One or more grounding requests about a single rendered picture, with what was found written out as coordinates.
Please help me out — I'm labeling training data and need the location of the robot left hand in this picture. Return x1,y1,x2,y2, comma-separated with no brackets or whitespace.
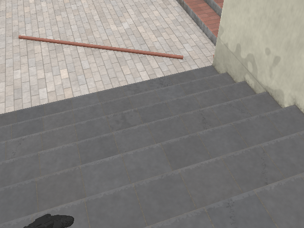
24,214,74,228

